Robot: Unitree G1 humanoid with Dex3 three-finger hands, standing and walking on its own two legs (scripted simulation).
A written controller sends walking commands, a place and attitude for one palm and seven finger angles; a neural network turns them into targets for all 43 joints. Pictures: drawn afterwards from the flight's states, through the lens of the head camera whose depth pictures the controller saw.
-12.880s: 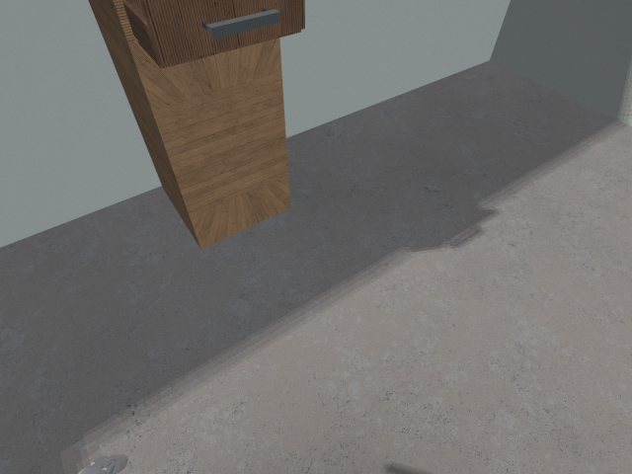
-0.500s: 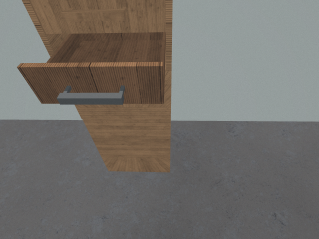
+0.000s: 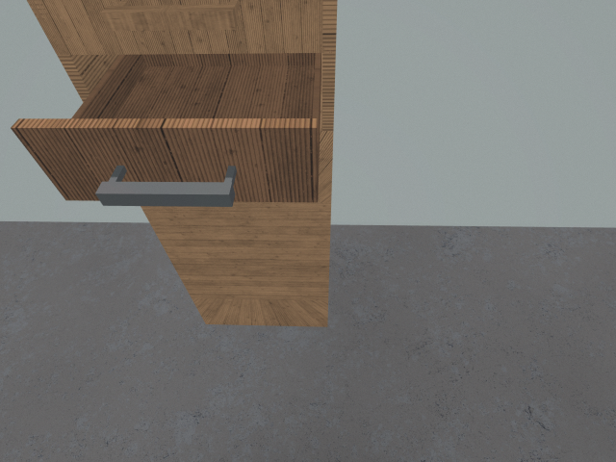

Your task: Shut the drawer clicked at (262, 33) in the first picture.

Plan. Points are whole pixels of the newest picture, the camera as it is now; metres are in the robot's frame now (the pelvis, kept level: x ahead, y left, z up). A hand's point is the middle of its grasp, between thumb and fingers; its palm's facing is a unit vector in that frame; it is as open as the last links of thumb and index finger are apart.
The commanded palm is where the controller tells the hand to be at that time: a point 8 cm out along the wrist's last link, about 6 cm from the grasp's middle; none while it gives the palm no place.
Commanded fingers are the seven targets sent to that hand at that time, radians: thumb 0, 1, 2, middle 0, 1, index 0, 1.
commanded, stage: come to a stop and stand still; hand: left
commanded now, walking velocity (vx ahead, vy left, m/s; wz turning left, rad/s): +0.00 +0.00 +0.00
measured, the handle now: (171, 183) +0.43 +0.21 +0.13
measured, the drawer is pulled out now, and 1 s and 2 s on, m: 0.19 0.19 0.19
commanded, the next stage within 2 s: look again from close up in 0.56 s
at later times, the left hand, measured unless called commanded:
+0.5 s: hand out of the picture -0.05 +0.19 -0.17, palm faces +0.04 -0.98 -0.20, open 7.3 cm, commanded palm none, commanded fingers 0.00 0.90 0.90 -0.20 -0.30 -0.20 -0.30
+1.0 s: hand out of the picture -0.07 +0.16 -0.18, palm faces +0.06 -0.99 -0.14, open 7.3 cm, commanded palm none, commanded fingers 0.00 0.90 0.90 -0.20 -0.30 -0.20 -0.30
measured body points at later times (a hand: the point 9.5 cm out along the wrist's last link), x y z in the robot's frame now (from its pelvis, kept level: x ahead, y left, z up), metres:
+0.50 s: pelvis -0.04 +0.02 +0.00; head -0.05 +0.02 +0.45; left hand -0.05 +0.24 -0.16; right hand -0.03 -0.21 -0.16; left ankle -0.05 +0.13 -0.74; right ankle +0.00 -0.12 -0.74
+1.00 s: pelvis -0.04 +0.01 +0.00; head -0.04 +0.01 +0.45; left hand -0.07 +0.21 -0.16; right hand -0.06 -0.19 -0.16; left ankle -0.05 +0.13 -0.74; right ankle +0.00 -0.12 -0.74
